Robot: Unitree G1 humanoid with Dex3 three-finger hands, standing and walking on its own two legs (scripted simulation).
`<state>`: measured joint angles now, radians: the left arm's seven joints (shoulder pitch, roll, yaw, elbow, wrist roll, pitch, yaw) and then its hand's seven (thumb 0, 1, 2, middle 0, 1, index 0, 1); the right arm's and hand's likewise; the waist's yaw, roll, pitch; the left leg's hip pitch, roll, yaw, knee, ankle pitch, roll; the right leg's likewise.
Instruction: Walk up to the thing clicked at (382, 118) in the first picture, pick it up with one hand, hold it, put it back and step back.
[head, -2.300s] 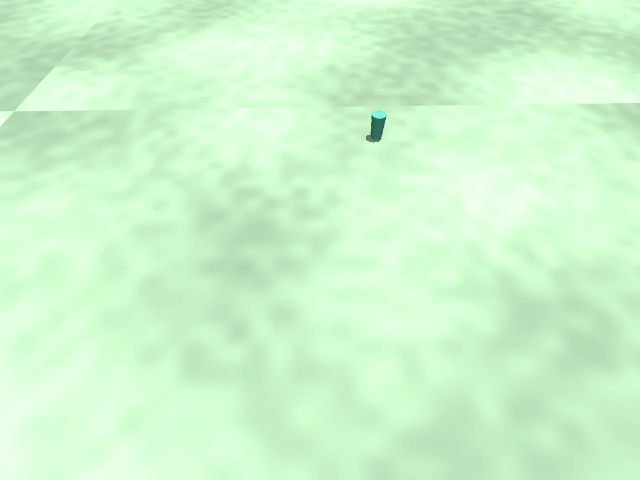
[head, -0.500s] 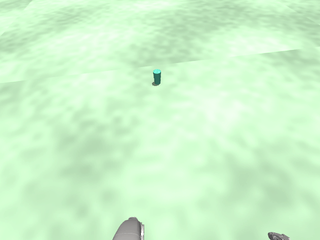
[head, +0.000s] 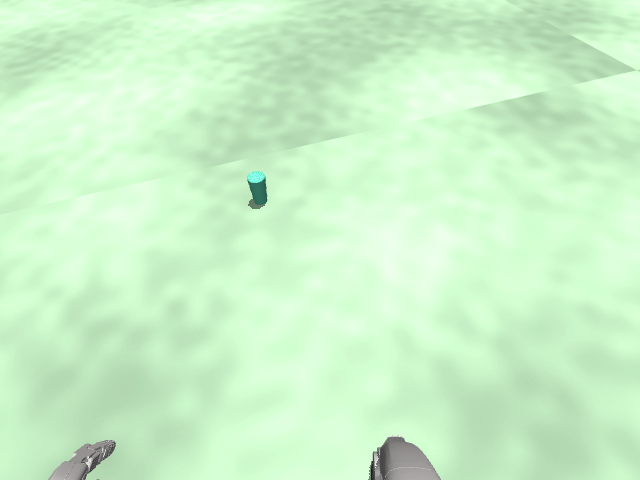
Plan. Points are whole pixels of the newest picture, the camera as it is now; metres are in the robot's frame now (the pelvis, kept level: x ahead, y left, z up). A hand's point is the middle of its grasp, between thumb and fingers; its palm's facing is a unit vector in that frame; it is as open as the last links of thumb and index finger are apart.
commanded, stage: walk up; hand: left
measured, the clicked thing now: (258, 189) +1.36 +0.27 -0.69
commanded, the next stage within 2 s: none
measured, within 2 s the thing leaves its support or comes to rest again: neither
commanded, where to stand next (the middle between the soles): +0.98 +0.08 m, yaw +0 degrees
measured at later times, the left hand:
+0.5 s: hand (144, 411) +0.24 +0.28 -0.13, palm faces +0.02 -0.92 -0.39, open 7.4 cm
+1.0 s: hand (176, 244) +0.57 +0.30 -0.13, palm faces -0.08 -0.92 -0.38, open 7.4 cm
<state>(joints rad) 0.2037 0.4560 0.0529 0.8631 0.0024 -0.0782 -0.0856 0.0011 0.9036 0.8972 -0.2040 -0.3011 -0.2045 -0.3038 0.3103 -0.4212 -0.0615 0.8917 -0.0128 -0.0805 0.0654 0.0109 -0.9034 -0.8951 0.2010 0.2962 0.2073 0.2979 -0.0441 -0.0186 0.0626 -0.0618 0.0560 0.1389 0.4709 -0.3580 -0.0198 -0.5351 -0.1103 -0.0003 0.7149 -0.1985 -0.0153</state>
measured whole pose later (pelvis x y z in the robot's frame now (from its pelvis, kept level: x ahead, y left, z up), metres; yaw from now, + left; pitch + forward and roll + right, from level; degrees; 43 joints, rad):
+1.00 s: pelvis +0.48 +0.03 +0.00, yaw +0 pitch -2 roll +2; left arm 0.23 0.41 0.05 0.89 0.01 -0.06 -0.07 0.00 0.90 0.90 -0.21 -0.30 -0.21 -0.30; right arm 0.34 -0.41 -0.06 0.86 -0.01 -0.07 0.05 0.01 -0.90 -0.90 0.20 0.30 0.21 0.30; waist -0.04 -0.01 0.09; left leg -0.04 0.00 0.13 0.49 -0.41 0.01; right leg -0.45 -0.09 -0.05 0.59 -0.12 -0.03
